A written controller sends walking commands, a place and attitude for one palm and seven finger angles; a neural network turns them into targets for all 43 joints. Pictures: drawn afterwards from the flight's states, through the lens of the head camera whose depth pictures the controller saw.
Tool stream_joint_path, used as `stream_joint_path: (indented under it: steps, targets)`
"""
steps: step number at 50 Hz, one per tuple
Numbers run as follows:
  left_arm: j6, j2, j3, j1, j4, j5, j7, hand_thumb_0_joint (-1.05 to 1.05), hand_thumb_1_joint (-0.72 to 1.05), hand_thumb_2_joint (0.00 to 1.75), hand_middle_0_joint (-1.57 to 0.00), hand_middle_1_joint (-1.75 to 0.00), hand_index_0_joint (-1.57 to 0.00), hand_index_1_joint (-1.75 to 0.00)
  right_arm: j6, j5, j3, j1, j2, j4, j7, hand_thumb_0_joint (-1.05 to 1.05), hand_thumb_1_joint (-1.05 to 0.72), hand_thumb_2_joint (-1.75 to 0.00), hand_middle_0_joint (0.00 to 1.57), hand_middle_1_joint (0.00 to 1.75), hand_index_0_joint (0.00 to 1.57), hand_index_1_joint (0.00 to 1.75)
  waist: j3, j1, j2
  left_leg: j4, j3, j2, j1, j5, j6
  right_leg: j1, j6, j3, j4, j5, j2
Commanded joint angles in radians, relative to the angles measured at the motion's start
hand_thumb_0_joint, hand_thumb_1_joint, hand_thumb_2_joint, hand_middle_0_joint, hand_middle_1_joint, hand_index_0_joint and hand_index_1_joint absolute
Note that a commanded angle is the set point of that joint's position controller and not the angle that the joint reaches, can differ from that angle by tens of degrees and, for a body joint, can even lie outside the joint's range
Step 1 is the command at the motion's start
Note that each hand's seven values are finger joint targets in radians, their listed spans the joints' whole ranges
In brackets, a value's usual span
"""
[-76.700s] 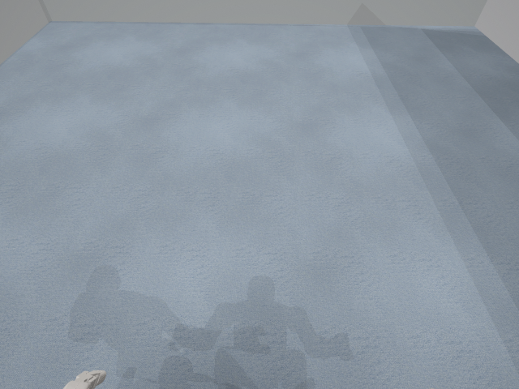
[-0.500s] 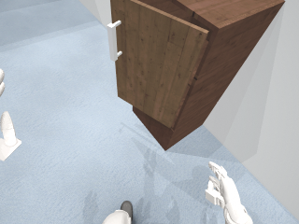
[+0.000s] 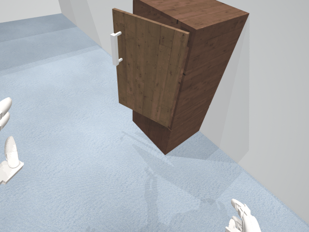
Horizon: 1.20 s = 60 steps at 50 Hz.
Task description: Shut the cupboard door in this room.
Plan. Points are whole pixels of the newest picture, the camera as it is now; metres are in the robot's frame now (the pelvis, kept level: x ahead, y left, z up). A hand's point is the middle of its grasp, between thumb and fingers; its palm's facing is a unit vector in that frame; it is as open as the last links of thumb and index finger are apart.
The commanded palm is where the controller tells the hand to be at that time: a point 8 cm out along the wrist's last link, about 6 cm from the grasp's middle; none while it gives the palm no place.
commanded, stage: stop stepping back and stand still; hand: left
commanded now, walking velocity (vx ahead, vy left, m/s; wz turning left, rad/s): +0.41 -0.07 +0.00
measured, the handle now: (117, 48) +0.94 +0.19 -0.01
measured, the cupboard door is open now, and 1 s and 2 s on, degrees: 19 19 19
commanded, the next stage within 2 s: let the arm hang, fingers relaxed in 1.62 s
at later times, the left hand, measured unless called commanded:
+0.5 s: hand out of the picture +0.05 +0.28 +0.18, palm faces +0.46 -0.77 -0.45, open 7.4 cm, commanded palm -0.01 +0.32 +0.18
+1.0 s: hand out of the picture +0.05 +0.34 +0.19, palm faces +0.49 -0.73 -0.47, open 7.4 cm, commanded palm -0.02 +0.36 +0.18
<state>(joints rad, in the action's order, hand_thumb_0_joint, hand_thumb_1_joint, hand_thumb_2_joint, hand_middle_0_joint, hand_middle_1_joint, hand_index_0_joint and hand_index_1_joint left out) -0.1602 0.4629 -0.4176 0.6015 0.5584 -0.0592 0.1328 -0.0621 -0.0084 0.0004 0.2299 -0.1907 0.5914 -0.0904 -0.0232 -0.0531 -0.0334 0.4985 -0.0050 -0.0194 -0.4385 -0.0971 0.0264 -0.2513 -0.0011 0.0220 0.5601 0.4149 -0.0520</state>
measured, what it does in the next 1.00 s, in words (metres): walks backwards: left foot, then right foot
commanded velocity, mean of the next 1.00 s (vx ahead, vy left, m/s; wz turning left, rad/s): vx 0.18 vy -0.06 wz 0.00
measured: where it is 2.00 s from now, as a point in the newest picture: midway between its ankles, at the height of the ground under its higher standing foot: outside the picture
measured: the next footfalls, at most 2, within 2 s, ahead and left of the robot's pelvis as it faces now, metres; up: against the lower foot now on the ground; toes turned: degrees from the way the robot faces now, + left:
left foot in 0.28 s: +0.03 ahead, +0.14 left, +0.00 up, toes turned +5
right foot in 0.52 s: -0.07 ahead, -0.03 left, +0.00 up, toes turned -1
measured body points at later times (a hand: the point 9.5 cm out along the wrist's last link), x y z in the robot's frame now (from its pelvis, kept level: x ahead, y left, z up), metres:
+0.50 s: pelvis -0.13 +0.02 +0.00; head -0.17 +0.04 +0.44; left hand +0.02 +0.32 +0.21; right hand +0.02 -0.20 -0.08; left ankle -0.02 +0.14 -0.72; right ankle -0.14 -0.05 -0.72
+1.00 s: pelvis -0.14 +0.06 +0.00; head -0.15 +0.07 +0.45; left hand +0.01 +0.37 +0.21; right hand +0.02 -0.16 -0.08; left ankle -0.14 +0.19 -0.73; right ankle -0.11 -0.03 -0.73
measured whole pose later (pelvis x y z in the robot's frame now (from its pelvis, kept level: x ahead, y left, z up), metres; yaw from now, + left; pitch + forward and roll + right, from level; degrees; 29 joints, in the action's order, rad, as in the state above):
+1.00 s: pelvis -0.14 +0.06 +0.00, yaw +3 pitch -1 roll +0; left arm -0.17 0.47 -0.47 0.54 0.52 -0.04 0.17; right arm -0.10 0.00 0.03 0.25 -0.15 0.61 -0.07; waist -0.02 -0.03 -0.04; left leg 0.58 -0.10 -0.08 -0.28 -0.28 -0.02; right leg -0.30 0.00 0.08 0.58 0.30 -0.01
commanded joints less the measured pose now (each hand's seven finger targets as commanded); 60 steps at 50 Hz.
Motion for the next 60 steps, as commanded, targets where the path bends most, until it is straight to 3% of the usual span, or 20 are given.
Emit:
stream_joint_path:
  steps: [1,3,5,6,8,12,14,15,17,22,24,25,26,28,36,38,41,48,54,60]
  targets:
    - [-0.072,0.182,-0.198,0.032,0.210,-0.006,0.038,0.00,0.90,0.90,-0.20,-0.30,-0.20,-0.30,-0.074,0.010,-0.045,-0.075,-0.138,-0.147,0.000,0.00,-0.90,-0.90,0.20,0.30,0.20,0.30,-0.142,0.032,0.235,-0.253,0.097,-0.052,-0.077,-0.557,-0.027,0.220,-0.022,0.062,-0.107,0.084,-0.019]
    - [-0.056,0.182,-0.185,0.025,0.181,-0.010,0.041,0.00,0.90,0.90,-0.20,-0.30,-0.20,-0.30,-0.063,0.017,-0.045,-0.063,-0.132,-0.130,0.000,0.00,-0.90,-0.90,0.20,0.30,0.20,0.30,-0.100,0.028,0.100,-0.028,0.000,0.009,0.028,-0.441,-0.047,0.020,-0.076,-0.006,-0.210,0.184,0.070]
    - [-0.047,0.184,-0.182,-0.029,0.152,-0.013,0.053,0.00,0.90,0.90,-0.20,-0.30,-0.20,-0.30,-0.047,0.027,-0.061,-0.028,-0.147,-0.093,-0.003,0.00,-0.90,-0.90,0.20,0.30,0.20,0.30,-0.062,0.019,-0.132,0.502,-0.023,0.047,0.103,-0.313,-0.056,-0.298,-0.208,-0.354,-0.374,0.460,0.313]
    - [-0.036,0.152,-0.127,-0.097,0.126,0.000,0.048,0.00,0.90,0.90,-0.20,-0.30,-0.20,-0.30,-0.030,0.028,-0.056,-0.016,-0.148,-0.070,0.005,0.00,-0.90,-0.90,0.20,0.30,0.20,0.30,0.014,0.015,-0.193,0.670,0.013,0.006,-0.022,-0.269,-0.046,-0.338,-0.244,-0.391,-0.380,0.429,0.396]
    - [-0.041,0.140,-0.090,-0.267,0.060,0.021,0.058,0.00,0.90,0.90,-0.20,-0.30,-0.20,-0.30,-0.036,0.028,-0.028,-0.058,-0.134,-0.089,0.005,0.00,-0.90,-0.90,0.20,0.30,0.20,0.30,0.094,0.008,-0.129,0.550,0.037,-0.080,-0.016,-0.334,-0.016,-0.385,-0.174,-0.267,-0.344,0.394,0.349]
    - [-0.033,0.097,0.021,-0.475,0.045,0.046,0.063,0.00,0.90,0.90,-0.20,-0.30,-0.20,-0.30,-0.059,0.014,-0.031,-0.059,-0.152,-0.075,-0.020,0.00,-0.90,-0.90,0.20,0.30,0.20,0.30,0.095,-0.003,0.090,0.098,-0.052,-0.017,0.193,-0.429,0.007,-0.395,-0.098,-0.044,-0.041,0.388,0.190]
    - [-0.060,0.130,-0.038,-0.464,0.174,0.051,0.067,0.00,0.90,0.90,-0.20,-0.30,-0.20,-0.30,-0.091,0.008,-0.035,-0.067,-0.184,-0.118,-0.011,0.00,-0.90,-0.90,0.20,0.30,0.20,0.30,0.069,0.014,0.501,-0.361,0.530,-0.309,0.111,-0.861,0.142,-0.410,0.003,0.080,0.567,0.162,-0.017]
    - [-0.078,0.212,-0.121,-0.369,0.154,0.047,0.055,0.00,0.90,0.90,-0.20,-0.30,-0.20,-0.30,-0.094,0.013,-0.038,-0.079,-0.153,-0.120,0.000,0.00,-0.90,-0.90,0.20,0.30,0.20,0.30,0.037,0.034,0.398,-0.416,0.593,-0.345,-0.027,-0.854,0.150,-0.319,0.001,-0.009,0.756,0.076,0.012]
    - [-0.077,0.167,-0.132,-0.200,0.206,0.040,0.029,0.00,0.90,0.90,-0.20,-0.30,-0.20,-0.30,-0.082,0.011,-0.055,-0.129,-0.149,-0.130,0.037,0.00,-0.90,-0.90,0.20,0.30,0.20,0.30,-0.020,0.063,0.227,-0.383,0.410,-0.295,-0.106,-0.803,0.105,-0.232,-0.007,0.000,0.745,-0.018,0.028]
    - [-0.059,0.169,-0.157,-0.082,0.218,0.018,0.046,0.00,0.90,0.90,-0.20,-0.30,-0.20,-0.30,-0.047,0.028,-0.035,-0.114,-0.123,-0.125,0.026,0.00,-0.90,-0.90,0.20,0.30,0.20,0.30,-0.057,0.064,0.343,-0.275,0.106,-0.196,-0.259,-0.667,0.014,0.236,-0.055,0.142,0.142,0.144,-0.050]
    - [-0.035,0.172,-0.162,-0.119,0.163,0.030,0.047,0.00,0.90,0.90,-0.20,-0.30,-0.20,-0.30,-0.034,0.015,-0.038,-0.100,-0.103,-0.109,0.024,0.00,-0.90,-0.90,0.20,0.30,0.20,0.30,-0.021,0.084,0.032,0.251,-0.065,-0.041,-0.363,-0.538,-0.024,0.285,-0.123,-0.111,-0.216,0.189,0.114]
    - [-0.033,0.195,-0.181,-0.145,0.129,0.029,0.053,0.00,0.90,0.90,-0.20,-0.30,-0.20,-0.30,-0.029,0.004,-0.046,-0.098,-0.106,-0.110,0.028,0.00,-0.90,-0.90,0.20,0.30,0.20,0.30,0.023,0.075,-0.217,0.630,-0.042,0.027,-0.459,-0.425,-0.031,0.155,-0.226,-0.636,-0.466,0.378,0.404]
    - [-0.064,0.236,-0.199,-0.277,0.187,0.021,0.044,0.00,0.90,0.90,-0.20,-0.30,-0.20,-0.30,-0.047,0.026,-0.046,-0.095,-0.145,-0.076,0.025,0.00,-0.90,-0.90,0.20,0.30,0.20,0.30,0.067,0.035,-0.093,0.781,0.020,-0.015,-0.390,-0.282,-0.049,-0.003,-0.252,-0.524,-0.440,0.123,0.420]
    - [-0.058,0.133,-0.121,-0.211,0.007,0.032,0.050,0.00,0.90,0.90,-0.20,-0.30,-0.20,-0.30,-0.057,0.014,-0.050,-0.056,-0.121,-0.076,0.013,0.00,-0.90,-0.90,0.20,0.30,0.20,0.30,0.024,0.029,-0.014,0.738,0.041,-0.058,-0.327,-0.220,-0.042,-0.043,-0.219,-0.455,-0.408,0.382,0.359]
    - [-0.069,0.142,-0.065,-0.283,0.104,0.048,0.075,0.00,0.90,0.90,-0.20,-0.30,-0.20,-0.30,-0.078,0.021,-0.040,-0.092,-0.113,-0.087,-0.027,0.00,-0.90,-0.90,0.20,0.30,0.20,0.30,-0.011,0.058,-0.134,0.187,-0.114,-0.029,0.089,-0.267,-0.010,-0.109,-0.167,-0.170,-0.323,0.278,0.276]
    - [-0.073,0.145,-0.081,-0.272,0.168,0.041,0.086,0.00,0.90,0.90,-0.20,-0.30,-0.20,-0.30,-0.086,0.024,-0.042,-0.076,-0.121,-0.093,-0.033,0.00,-0.90,-0.90,0.20,0.30,0.20,0.30,-0.048,0.043,-0.037,0.002,-0.148,-0.009,0.231,-0.248,-0.009,-0.087,-0.134,-0.113,-0.212,0.220,0.217]
    - [-0.090,0.161,-0.124,-0.218,0.240,0.028,0.085,0.00,0.90,0.90,-0.20,-0.30,-0.20,-0.30,-0.079,0.013,-0.050,-0.066,-0.160,-0.130,-0.021,0.00,-0.90,-0.90,0.20,0.30,0.20,0.30,-0.045,0.037,0.334,-0.221,0.339,-0.322,0.386,-0.074,0.111,-0.291,-0.002,0.053,0.253,0.080,0.033]
    - [-0.064,0.136,-0.141,-0.065,0.141,0.021,0.051,0.00,0.90,0.90,-0.20,-0.30,-0.20,-0.30,-0.072,0.006,-0.034,-0.071,-0.135,-0.114,0.024,0.00,-0.90,-0.90,0.20,0.30,0.20,0.30,-0.012,0.042,0.230,-0.122,0.023,-0.222,0.031,-0.154,0.036,0.109,0.015,0.072,-0.043,-0.166,0.032]
    - [-0.049,0.135,-0.128,-0.088,0.100,0.011,0.059,0.00,0.90,0.90,-0.20,-0.30,-0.20,-0.30,-0.051,-0.005,-0.038,-0.057,-0.116,-0.108,0.030,0.00,-0.90,-0.90,0.20,0.30,0.20,0.30,-0.058,0.032,-0.081,0.158,-0.046,-0.033,0.051,-0.270,-0.033,0.053,-0.114,-0.304,-0.248,-0.176,0.261]
    - [-0.069,0.160,-0.145,-0.138,0.144,0.027,0.069,0.00,0.90,0.90,-0.20,-0.30,-0.20,-0.30,-0.048,0.005,-0.030,-0.111,-0.127,-0.099,0.002,0.00,-0.90,-0.90,0.20,0.30,0.20,0.30,-0.042,0.043,0.114,-0.084,0.050,-0.091,0.183,-0.067,0.000,0.026,-0.034,-0.101,-0.139,-0.234,0.141]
